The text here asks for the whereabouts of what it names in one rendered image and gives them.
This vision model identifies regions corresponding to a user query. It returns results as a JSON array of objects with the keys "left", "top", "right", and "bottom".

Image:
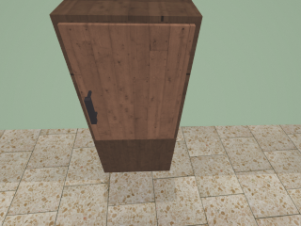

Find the cupboard door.
[{"left": 57, "top": 23, "right": 196, "bottom": 140}]

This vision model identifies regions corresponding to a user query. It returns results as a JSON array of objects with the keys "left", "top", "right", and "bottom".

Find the handle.
[{"left": 84, "top": 90, "right": 98, "bottom": 124}]

